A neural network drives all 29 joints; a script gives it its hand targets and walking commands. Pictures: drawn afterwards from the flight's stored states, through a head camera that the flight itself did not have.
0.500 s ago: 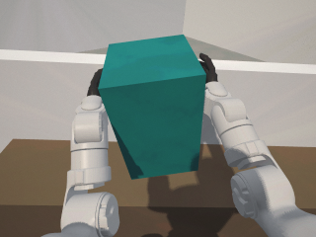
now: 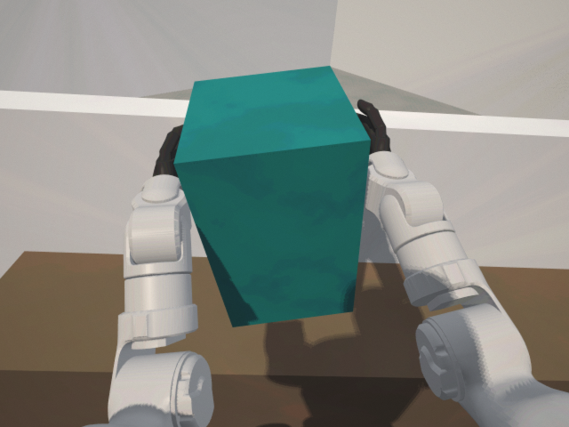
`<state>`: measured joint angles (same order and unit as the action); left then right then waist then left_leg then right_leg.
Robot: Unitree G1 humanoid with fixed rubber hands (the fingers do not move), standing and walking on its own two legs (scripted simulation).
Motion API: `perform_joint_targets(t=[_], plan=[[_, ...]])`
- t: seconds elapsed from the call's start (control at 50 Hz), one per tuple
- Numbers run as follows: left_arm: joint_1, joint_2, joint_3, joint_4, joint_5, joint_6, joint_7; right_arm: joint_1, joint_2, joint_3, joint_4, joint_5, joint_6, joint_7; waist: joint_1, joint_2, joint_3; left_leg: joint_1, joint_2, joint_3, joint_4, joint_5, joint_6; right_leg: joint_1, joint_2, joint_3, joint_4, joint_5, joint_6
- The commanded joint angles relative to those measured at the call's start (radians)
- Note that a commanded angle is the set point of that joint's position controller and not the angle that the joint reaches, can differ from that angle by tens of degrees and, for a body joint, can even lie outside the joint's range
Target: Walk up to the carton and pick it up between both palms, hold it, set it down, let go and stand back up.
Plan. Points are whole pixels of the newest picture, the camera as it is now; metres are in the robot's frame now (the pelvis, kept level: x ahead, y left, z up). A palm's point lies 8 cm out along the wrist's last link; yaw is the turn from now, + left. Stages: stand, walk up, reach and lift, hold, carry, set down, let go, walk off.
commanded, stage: hold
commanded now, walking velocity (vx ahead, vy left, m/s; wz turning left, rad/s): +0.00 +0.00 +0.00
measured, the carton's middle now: (278, 203) +0.34 +0.00 +0.21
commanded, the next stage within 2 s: none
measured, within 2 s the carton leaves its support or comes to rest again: neither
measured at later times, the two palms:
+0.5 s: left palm (173, 184) +0.35 +0.14 +0.23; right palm (374, 160) +0.36 -0.12 +0.27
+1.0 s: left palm (170, 179) +0.35 +0.14 +0.24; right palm (374, 156) +0.36 -0.12 +0.27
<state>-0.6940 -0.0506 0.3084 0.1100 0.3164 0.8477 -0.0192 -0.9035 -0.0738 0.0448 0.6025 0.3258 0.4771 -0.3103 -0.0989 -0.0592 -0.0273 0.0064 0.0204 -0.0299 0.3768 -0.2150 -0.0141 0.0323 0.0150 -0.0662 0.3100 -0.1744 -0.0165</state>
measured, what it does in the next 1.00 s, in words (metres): stands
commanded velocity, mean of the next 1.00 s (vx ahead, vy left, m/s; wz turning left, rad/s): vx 0.00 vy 0.00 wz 0.00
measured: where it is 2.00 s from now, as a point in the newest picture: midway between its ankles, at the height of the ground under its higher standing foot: outside the picture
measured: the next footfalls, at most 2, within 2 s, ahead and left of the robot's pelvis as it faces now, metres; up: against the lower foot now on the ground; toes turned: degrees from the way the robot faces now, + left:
none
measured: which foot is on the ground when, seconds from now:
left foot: down 0.00-1.00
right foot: down 0.00-1.00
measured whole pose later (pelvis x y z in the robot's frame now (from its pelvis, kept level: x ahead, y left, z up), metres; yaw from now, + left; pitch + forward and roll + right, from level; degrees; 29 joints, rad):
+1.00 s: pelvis +0.00 +0.00 +0.00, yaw +0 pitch -9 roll -1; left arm -0.71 -0.05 0.31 0.13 0.32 0.82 -0.01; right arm -0.92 -0.08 0.05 0.62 0.32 0.46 -0.30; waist -0.10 -0.06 -0.02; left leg -0.01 0.02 -0.03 0.38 -0.21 -0.01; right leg 0.02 0.02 -0.05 0.31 -0.17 -0.02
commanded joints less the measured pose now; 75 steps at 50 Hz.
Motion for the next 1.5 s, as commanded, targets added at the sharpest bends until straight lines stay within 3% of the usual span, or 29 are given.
perform_joint_targets(t=[0.0, 0.08, 0.14, 0.18, 0.26, 0.38, 0.44, 0.48, 0.56, 0.58, 0.66, 0.7, 0.74, 0.84, 0.88, 0.92, 0.94, 0.96, 1.0, 1.06, 1.14, 1.22, 1.28, 1.36, 1.44, 1.48], plan=[[-0.843, -0.540, -0.448, -0.053, -0.140, -0.084, -0.129, -0.693, 0.718, 0.287, -0.255, 0.089, -0.008, 0.098, -0.005, 0.083, -0.264, -0.012, -0.074, 0.040, -0.076, 0.212, -0.022, 0.082, 0.048, 0.002, -0.027, 0.194, 0.102], [-0.890, -0.558, -0.461, -0.058, -0.147, -0.093, -0.121, -0.717, 0.717, 0.263, -0.215, 0.079, -0.014, 0.117, -0.003, 0.103, -0.266, -0.016, -0.062, 0.036, -0.085, 0.207, -0.027, 0.054, 0.055, -0.004, -0.026, 0.134, 0.088], [-0.885, -0.569, -0.475, -0.083, -0.168, -0.105, -0.113, -0.736, 0.737, 0.294, -0.281, 0.095, -0.030, 0.112, -0.004, 0.084, -0.358, 0.025, -0.070, 0.031, -0.052, 0.284, -0.026, 0.079, 0.062, -0.003, -0.014, 0.231, 0.097], [-0.888, -0.585, -0.503, -0.106, -0.181, -0.108, -0.106, -0.732, 0.731, 0.302, -0.299, 0.109, -0.031, 0.103, -0.020, 0.108, -0.385, 0.034, -0.074, 0.026, -0.033, 0.325, -0.039, 0.095, 0.061, 0.002, -0.011, 0.263, 0.093], [-0.850, -0.546, -0.438, -0.050, -0.141, -0.095, -0.109, -0.685, 0.711, 0.276, -0.203, 0.079, -0.016, 0.110, 0.000, 0.076, -0.274, -0.001, -0.067, 0.035, -0.071, 0.235, -0.025, 0.073, 0.057, 0.000, -0.024, 0.179, 0.095], [-0.861, -0.556, -0.454, -0.059, -0.144, -0.093, -0.114, -0.733, 0.713, 0.295, -0.255, 0.098, -0.034, 0.107, 0.002, 0.092, -0.324, 0.018, -0.071, 0.041, -0.056, 0.290, -0.029, 0.095, 0.061, 0.000, -0.025, 0.228, 0.095], [-0.884, -0.564, -0.441, -0.042, -0.139, -0.100, -0.122, -0.738, 0.728, 0.260, -0.231, 0.073, -0.038, 0.114, 0.000, 0.089, -0.289, -0.013, -0.070, 0.041, -0.084, 0.192, -0.018, 0.067, 0.050, -0.001, -0.032, 0.142, 0.096], [-0.888, -0.556, -0.442, -0.041, -0.140, -0.104, -0.122, -0.719, 0.727, 0.256, -0.207, 0.061, -0.036, 0.115, -0.008, 0.089, -0.283, -0.008, -0.069, 0.044, -0.084, 0.197, -0.020, 0.070, 0.053, -0.003, -0.029, 0.158, 0.097], [-0.886, -0.580, -0.515, -0.136, -0.200, -0.119, -0.104, -0.761, 0.767, 0.338, -0.375, 0.116, -0.051, 0.097, -0.014, 0.088, -0.469, 0.059, -0.082, 0.025, -0.016, 0.346, -0.029, 0.133, 0.061, -0.001, 0.003, 0.352, 0.112], [-0.873, -0.583, -0.538, -0.150, -0.210, -0.117, -0.098, -0.729, 0.756, 0.337, -0.371, 0.126, -0.044, 0.089, -0.033, 0.112, -0.458, 0.075, -0.083, 0.021, -0.001, 0.387, -0.042, 0.138, 0.061, 0.002, 0.009, 0.388, 0.110], [-0.812, -0.541, -0.464, -0.073, -0.144, -0.089, -0.111, -0.662, 0.709, 0.298, -0.253, 0.092, -0.016, 0.090, -0.013, 0.092, -0.275, 0.015, -0.073, 0.028, -0.059, 0.255, -0.028, 0.090, 0.050, -0.002, -0.022, 0.232, 0.104], [-0.806, -0.538, -0.417, 0.007, -0.110, -0.072, -0.128, -0.682, 0.694, 0.249, -0.194, 0.053, -0.010, 0.103, -0.004, 0.073, -0.195, -0.044, -0.065, 0.040, -0.108, 0.125, -0.011, 0.056, 0.045, -0.002, -0.043, 0.093, 0.098], [-0.821, -0.540, -0.403, 0.040, -0.105, -0.073, -0.136, -0.707, 0.698, 0.233, -0.183, 0.039, -0.011, 0.113, 0.006, 0.072, -0.180, -0.066, -0.065, 0.043, -0.121, 0.106, -0.005, 0.055, 0.039, 0.007, -0.045, 0.079, 0.096], [-0.936, -0.582, -0.473, -0.067, -0.172, -0.117, -0.111, -0.781, 0.752, 0.287, -0.258, 0.088, -0.037, 0.115, -0.004, 0.096, -0.372, 0.011, -0.075, 0.036, -0.054, 0.262, -0.028, 0.083, 0.058, 0.002, -0.010, 0.222, 0.101], [-0.891, -0.596, -0.499, -0.102, -0.179, -0.116, -0.099, -0.778, 0.762, 0.329, -0.338, 0.126, -0.049, 0.107, -0.002, 0.110, -0.427, 0.054, -0.082, 0.028, -0.012, 0.364, -0.035, 0.111, 0.060, 0.005, 0.005, 0.338, 0.108], [-0.873, -0.578, -0.492, -0.118, -0.176, -0.113, -0.100, -0.740, 0.758, 0.336, -0.322, 0.129, -0.042, 0.094, -0.007, 0.094, -0.409, 0.066, -0.081, 0.026, -0.013, 0.358, -0.037, 0.112, 0.061, -0.001, 0.008, 0.352, 0.113], [-0.858, -0.567, -0.488, -0.110, -0.168, -0.107, -0.101, -0.701, 0.736, 0.326, -0.280, 0.123, -0.030, 0.091, -0.019, 0.091, -0.371, 0.072, -0.077, 0.025, -0.020, 0.350, -0.040, 0.105, 0.064, -0.004, 0.001, 0.332, 0.108], [-0.859, -0.534, -0.449, -0.070, -0.147, -0.099, -0.105, -0.685, 0.716, 0.301, -0.226, 0.105, -0.018, 0.094, -0.010, 0.076, -0.300, 0.039, -0.075, 0.029, -0.048, 0.277, -0.033, 0.077, 0.056, -0.006, -0.016, 0.252, 0.110], [-0.816, -0.535, -0.435, -0.047, -0.138, -0.088, -0.116, -0.678, 0.715, 0.289, -0.236, 0.088, -0.020, 0.102, 0.000, 0.059, -0.285, 0.002, -0.070, 0.031, -0.071, 0.230, -0.017, 0.090, 0.054, -0.004, -0.020, 0.203, 0.102], [-0.859, -0.550, -0.456, -0.048, -0.143, -0.089, -0.127, -0.683, 0.704, 0.253, -0.209, 0.068, -0.021, 0.111, -0.019, 0.106, -0.273, -0.009, -0.065, 0.037, -0.085, 0.204, -0.028, 0.082, 0.050, -0.002, -0.027, 0.157, 0.089], [-0.888, -0.586, -0.466, -0.028, -0.144, -0.100, -0.123, -0.740, 0.711, 0.241, -0.215, 0.060, -0.035, 0.122, -0.016, 0.120, -0.268, -0.019, -0.059, 0.032, -0.085, 0.194, -0.035, 0.064, 0.058, -0.007, -0.027, 0.131, 0.083], [-0.898, -0.587, -0.487, -0.049, -0.176, -0.115, -0.108, -0.797, 0.740, 0.285, -0.293, 0.087, -0.053, 0.115, -0.006, 0.095, -0.381, 0.017, -0.070, 0.028, -0.042, 0.274, -0.026, 0.080, 0.059, -0.002, -0.016, 0.217, 0.095], [-0.879, -0.548, -0.425, 0.013, -0.142, -0.113, -0.101, -0.760, 0.743, 0.275, -0.219, 0.067, -0.039, 0.117, 0.014, 0.062, -0.292, -0.018, -0.075, 0.042, -0.076, 0.175, -0.008, 0.050, 0.051, 0.005, -0.028, 0.154, 0.104], [-0.875, -0.556, -0.429, -0.007, -0.151, -0.112, -0.108, -0.738, 0.736, 0.266, -0.201, 0.069, -0.042, 0.119, 0.003, 0.065, -0.317, -0.013, -0.068, 0.038, -0.081, 0.184, -0.010, 0.063, 0.051, 0.004, -0.024, 0.162, 0.099], [-0.885, -0.564, -0.479, -0.105, -0.179, -0.119, -0.099, -0.725, 0.746, 0.311, -0.278, 0.114, -0.043, 0.107, -0.009, 0.107, -0.421, 0.046, -0.080, 0.027, -0.025, 0.319, -0.033, 0.116, 0.052, 0.009, -0.001, 0.308, 0.105], [-0.865, -0.564, -0.466, -0.051, -0.167, -0.108, -0.100, -0.738, 0.733, 0.305, -0.266, 0.109, -0.036, 0.101, -0.007, 0.104, -0.343, 0.016, -0.078, 0.031, -0.041, 0.276, -0.029, 0.096, 0.054, 0.006, -0.013, 0.263, 0.105]])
